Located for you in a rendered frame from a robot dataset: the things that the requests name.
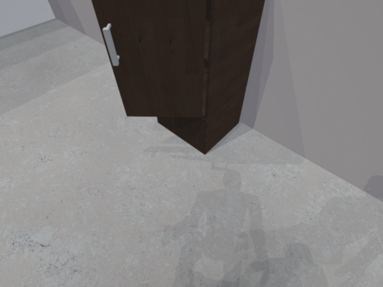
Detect cupboard door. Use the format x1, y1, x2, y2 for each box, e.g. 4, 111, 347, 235
92, 0, 206, 117

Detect handle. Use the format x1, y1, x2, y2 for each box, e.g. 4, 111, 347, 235
102, 23, 120, 66

